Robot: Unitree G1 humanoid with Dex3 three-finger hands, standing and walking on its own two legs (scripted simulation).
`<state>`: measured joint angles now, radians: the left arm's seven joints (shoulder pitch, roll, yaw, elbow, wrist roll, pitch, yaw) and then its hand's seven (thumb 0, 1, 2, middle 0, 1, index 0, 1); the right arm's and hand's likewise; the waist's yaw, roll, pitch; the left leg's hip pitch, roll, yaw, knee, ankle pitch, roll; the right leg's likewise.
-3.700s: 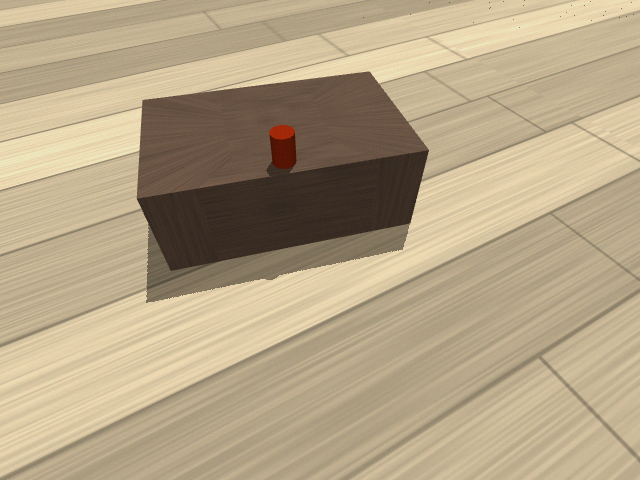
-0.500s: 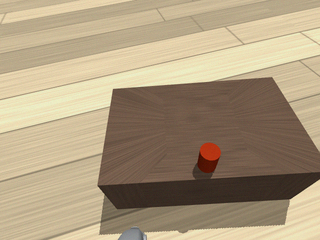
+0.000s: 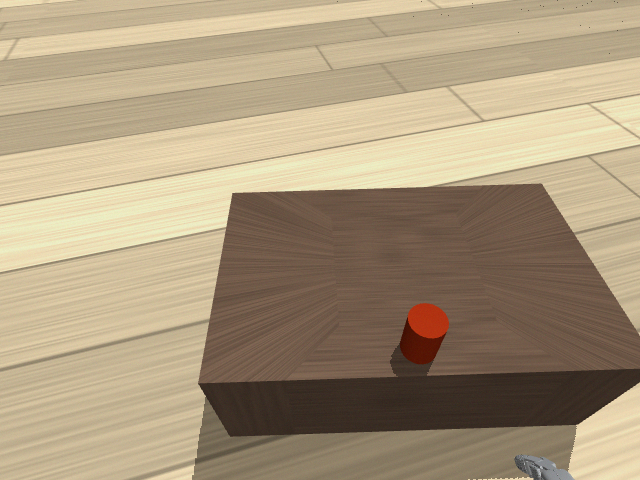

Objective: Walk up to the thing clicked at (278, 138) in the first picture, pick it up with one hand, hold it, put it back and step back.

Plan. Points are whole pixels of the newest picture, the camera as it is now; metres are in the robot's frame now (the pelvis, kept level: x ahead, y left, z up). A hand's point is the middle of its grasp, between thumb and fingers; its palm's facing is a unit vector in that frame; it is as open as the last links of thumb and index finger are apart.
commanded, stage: walk up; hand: right
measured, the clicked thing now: (423, 334) +0.48 -0.22 -0.32
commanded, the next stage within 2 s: stand in 1.48 s
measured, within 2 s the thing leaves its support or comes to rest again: neither
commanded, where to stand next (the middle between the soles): +0.10 +0.00 m, yaw +0 degrees
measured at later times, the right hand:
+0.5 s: hand out of the picture +0.10 -0.26 -0.14, palm faces +0.01 +0.94 -0.34, open 7.4 cm
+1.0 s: hand out of the picture +0.12 -0.25 -0.14, palm faces +0.00 +0.95 -0.31, open 7.4 cm
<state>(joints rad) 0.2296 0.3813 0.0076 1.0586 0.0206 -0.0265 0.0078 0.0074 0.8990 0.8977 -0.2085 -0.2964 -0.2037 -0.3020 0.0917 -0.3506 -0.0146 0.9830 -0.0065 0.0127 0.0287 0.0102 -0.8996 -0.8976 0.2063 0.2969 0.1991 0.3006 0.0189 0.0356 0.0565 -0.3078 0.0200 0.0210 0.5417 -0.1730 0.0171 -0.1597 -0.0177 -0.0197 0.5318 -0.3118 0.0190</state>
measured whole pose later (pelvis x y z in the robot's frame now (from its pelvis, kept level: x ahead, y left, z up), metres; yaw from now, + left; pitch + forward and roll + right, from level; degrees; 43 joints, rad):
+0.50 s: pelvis +0.03 +0.00 +0.01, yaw +0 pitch -2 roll +0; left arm 0.12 0.36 0.00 1.10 0.01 -0.03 0.01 0.01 0.90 0.90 -0.21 -0.30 -0.20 -0.30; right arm 0.11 -0.35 -0.02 1.12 -0.01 0.00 0.02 0.01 -0.90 -0.90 0.21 0.30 0.20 0.30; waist -0.02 -0.01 0.06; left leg -0.22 0.01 0.03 0.40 -0.14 0.02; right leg -0.07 -0.03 -0.01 0.37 -0.26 0.03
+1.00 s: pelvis +0.03 +0.00 +0.01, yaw +0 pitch -2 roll +0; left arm 0.12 0.36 0.00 1.14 0.02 -0.02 0.01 0.01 0.90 0.90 -0.21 -0.30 -0.20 -0.30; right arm 0.08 -0.35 -0.03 1.13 -0.01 0.01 0.02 0.01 -0.90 -0.90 0.21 0.30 0.20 0.30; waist -0.01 0.01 0.06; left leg -0.19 0.00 0.04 0.36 -0.13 0.01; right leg -0.04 -0.04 -0.01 0.34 -0.26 0.03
